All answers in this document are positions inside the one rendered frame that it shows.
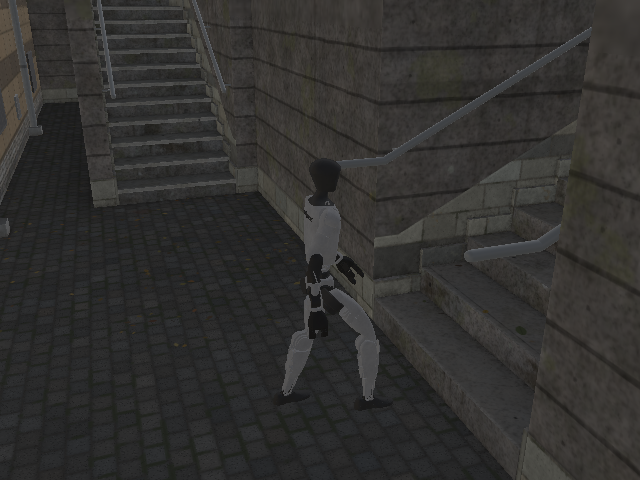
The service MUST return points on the robot right hand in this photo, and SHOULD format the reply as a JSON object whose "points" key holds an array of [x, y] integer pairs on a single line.
{"points": [[317, 321]]}

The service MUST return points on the robot right upper arm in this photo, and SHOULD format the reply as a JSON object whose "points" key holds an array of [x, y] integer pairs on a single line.
{"points": [[328, 223]]}

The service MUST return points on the robot right foot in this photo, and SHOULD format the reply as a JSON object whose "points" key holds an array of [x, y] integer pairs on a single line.
{"points": [[378, 402]]}

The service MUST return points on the robot left hand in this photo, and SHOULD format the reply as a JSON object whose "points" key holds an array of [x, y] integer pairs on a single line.
{"points": [[344, 266]]}

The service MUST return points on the robot right forearm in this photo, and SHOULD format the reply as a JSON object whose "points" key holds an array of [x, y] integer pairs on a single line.
{"points": [[315, 264]]}

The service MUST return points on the robot left shin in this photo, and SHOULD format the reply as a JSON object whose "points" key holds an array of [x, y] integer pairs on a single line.
{"points": [[294, 365]]}

